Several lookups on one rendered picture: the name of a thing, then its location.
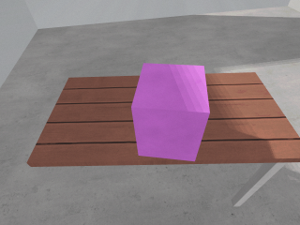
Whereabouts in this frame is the carton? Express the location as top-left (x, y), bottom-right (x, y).
top-left (131, 63), bottom-right (210, 161)

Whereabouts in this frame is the table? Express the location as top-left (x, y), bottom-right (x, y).
top-left (26, 72), bottom-right (300, 207)

